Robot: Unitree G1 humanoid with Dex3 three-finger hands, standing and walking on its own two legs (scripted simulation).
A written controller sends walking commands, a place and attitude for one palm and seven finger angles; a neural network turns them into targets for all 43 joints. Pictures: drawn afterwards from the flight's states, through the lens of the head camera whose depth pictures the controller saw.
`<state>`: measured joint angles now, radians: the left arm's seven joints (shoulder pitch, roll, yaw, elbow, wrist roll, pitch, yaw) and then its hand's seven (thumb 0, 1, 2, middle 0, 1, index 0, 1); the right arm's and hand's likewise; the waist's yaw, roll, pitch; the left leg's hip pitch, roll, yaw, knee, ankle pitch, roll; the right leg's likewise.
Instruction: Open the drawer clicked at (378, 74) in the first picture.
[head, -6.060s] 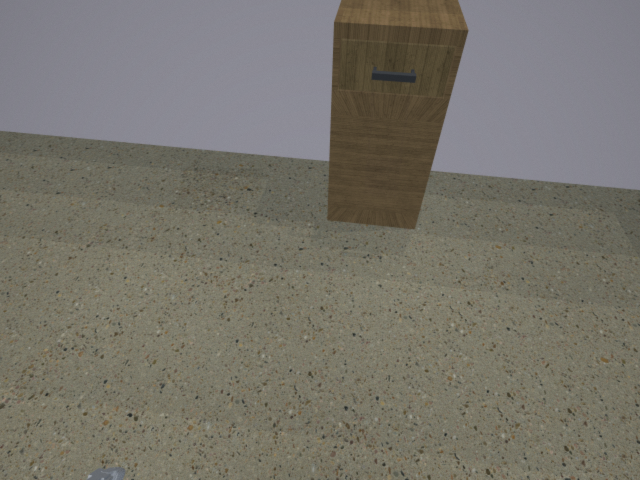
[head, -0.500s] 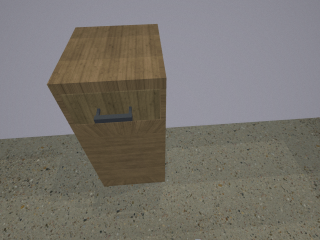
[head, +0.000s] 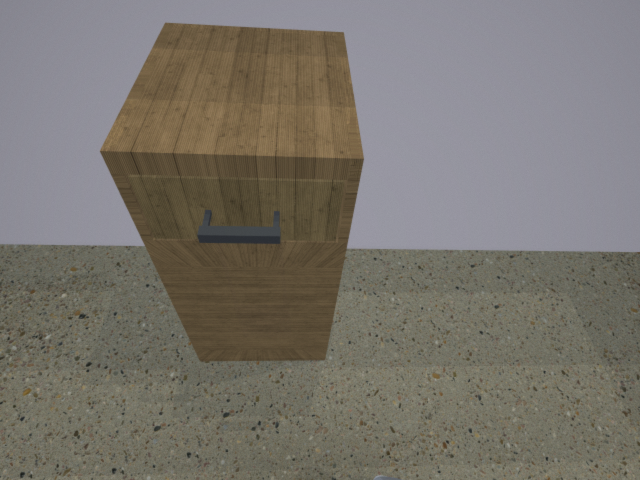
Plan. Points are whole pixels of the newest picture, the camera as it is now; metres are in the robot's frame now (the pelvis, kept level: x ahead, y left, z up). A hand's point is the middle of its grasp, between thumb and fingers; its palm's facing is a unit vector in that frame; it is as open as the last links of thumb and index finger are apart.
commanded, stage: come to a stop and stand still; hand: left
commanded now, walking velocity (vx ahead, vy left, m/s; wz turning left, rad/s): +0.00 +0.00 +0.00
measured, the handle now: (241, 225) +0.51 +0.18 -0.05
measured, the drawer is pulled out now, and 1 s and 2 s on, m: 0.00 0.00 0.00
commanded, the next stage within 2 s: look again from close up in 1.70 s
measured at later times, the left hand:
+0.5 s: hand out of the picture -0.02 +0.15 -0.16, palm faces +0.00 -0.98 -0.19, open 7.4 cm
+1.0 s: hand out of the picture -0.04 +0.11 -0.16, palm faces +0.03 -0.99 -0.16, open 7.4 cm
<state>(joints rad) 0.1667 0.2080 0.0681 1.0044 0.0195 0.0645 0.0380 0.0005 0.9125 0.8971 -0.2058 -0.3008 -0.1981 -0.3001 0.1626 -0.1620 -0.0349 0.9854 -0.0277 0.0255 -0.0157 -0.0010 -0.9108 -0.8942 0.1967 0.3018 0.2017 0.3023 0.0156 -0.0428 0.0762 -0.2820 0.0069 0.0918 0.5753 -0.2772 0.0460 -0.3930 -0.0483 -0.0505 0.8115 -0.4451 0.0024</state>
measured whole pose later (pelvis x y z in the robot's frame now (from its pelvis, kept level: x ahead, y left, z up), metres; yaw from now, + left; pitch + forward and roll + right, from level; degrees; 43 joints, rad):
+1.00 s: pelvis -0.01 -0.04 +0.01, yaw -1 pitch -1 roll +1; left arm 0.34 0.08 0.00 1.15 0.01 -0.01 0.05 0.00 0.91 0.90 -0.20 -0.30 -0.20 -0.30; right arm 0.32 -0.09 0.00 1.17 -0.01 0.00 -0.03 0.00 -0.91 -0.89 0.20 0.30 0.20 0.30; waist -0.01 0.00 0.02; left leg -0.22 0.04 0.10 0.41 -0.17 -0.01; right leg -0.09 0.01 -0.05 0.42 -0.32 -0.04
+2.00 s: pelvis +0.02 -0.03 +0.00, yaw -3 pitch -1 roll +0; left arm 0.34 0.14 -0.01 1.06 0.01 -0.03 0.06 0.00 0.91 0.90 -0.21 -0.30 -0.20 -0.30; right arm 0.26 -0.17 0.00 1.03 -0.02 -0.02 -0.03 0.00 -0.92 -0.89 0.20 0.30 0.20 0.30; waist -0.02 -0.01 0.03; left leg -0.27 0.02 0.07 0.60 -0.32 0.01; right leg -0.11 0.02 -0.02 0.55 -0.43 -0.03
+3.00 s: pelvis -0.03 -0.04 -0.04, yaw +0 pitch +7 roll +1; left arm 0.25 0.36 -0.07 0.14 1.04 0.06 0.46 0.00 0.36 0.67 -0.27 -0.64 -0.26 -0.64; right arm 0.03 -0.22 0.00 0.57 -0.05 0.05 -0.02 0.01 -0.91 -0.89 0.20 0.30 0.20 0.30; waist 0.09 0.03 -0.12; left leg -0.65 0.00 0.01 0.87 -0.35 0.00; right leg -0.54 0.03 -0.09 0.89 -0.49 -0.09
